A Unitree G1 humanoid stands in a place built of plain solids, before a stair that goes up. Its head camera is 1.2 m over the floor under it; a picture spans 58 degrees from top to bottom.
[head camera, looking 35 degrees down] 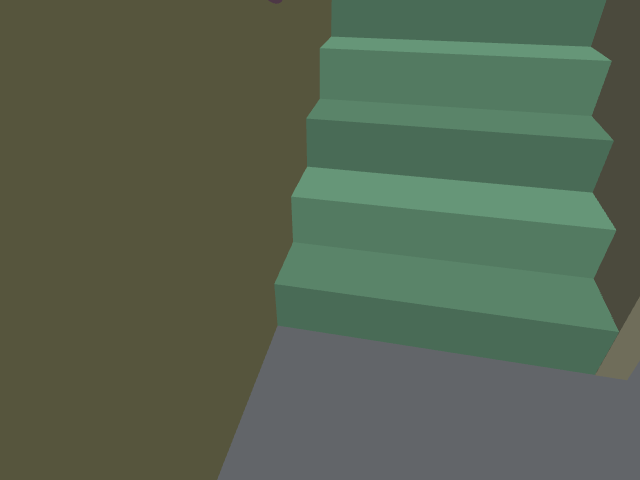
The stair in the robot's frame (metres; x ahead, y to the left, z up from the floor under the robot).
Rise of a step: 0.21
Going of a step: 0.26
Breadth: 1.10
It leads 12 degrees to the right of straight ahead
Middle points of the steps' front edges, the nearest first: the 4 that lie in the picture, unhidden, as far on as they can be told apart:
1.04 -0.38 0.21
1.29 -0.43 0.41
1.55 -0.48 0.62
1.80 -0.54 0.83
